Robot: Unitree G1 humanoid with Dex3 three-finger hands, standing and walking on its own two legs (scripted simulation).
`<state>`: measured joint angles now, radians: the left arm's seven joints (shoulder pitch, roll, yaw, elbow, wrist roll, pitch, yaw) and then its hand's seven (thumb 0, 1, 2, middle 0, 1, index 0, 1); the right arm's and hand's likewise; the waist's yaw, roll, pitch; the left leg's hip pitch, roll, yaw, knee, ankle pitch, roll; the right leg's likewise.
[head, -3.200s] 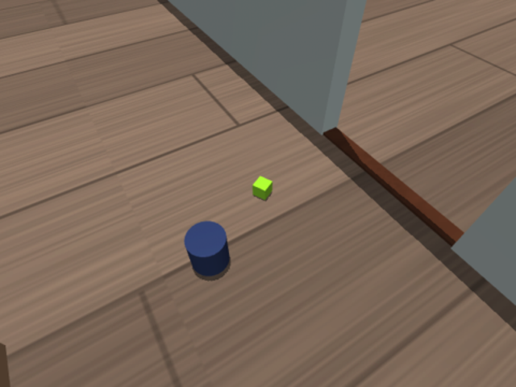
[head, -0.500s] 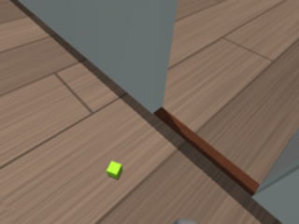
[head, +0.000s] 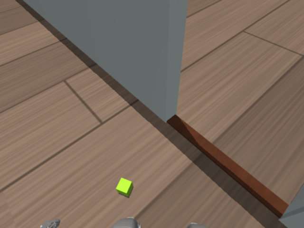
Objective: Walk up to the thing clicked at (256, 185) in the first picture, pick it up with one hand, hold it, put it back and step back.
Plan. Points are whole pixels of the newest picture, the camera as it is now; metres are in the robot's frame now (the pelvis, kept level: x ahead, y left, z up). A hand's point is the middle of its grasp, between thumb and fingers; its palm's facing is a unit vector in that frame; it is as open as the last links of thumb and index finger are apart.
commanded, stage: walk up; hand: left
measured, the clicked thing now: (124, 187) +0.42 +0.23 -0.72
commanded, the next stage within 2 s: stand in 1.38 s
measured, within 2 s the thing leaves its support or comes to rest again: neither
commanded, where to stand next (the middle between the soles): +0.06 +0.00 m, yaw +0 degrees
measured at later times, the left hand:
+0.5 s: hand out of the picture +0.10 +0.27 -0.14, palm faces +0.02 -0.94 -0.34, open 7.4 cm
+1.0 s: hand out of the picture +0.13 +0.26 -0.13, palm faces -0.01 -0.95 -0.32, open 7.4 cm
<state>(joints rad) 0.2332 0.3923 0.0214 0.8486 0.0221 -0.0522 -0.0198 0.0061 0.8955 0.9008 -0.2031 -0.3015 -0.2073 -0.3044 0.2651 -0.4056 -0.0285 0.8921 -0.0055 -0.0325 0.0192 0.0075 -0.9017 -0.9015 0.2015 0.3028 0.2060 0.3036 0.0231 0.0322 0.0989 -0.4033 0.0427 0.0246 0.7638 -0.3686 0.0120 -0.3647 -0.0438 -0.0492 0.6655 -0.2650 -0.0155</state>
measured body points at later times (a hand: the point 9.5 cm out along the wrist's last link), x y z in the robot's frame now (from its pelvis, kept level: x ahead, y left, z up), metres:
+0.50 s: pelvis +0.04 +0.01 +0.02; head +0.06 +0.01 +0.47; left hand +0.10 +0.32 -0.11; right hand +0.17 -0.28 -0.10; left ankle +0.06 +0.14 -0.72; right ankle +0.06 -0.12 -0.72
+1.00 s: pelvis +0.05 +0.01 +0.03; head +0.06 +0.01 +0.48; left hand +0.13 +0.31 -0.11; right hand +0.12 -0.29 -0.11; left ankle +0.06 +0.14 -0.72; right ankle +0.06 -0.12 -0.72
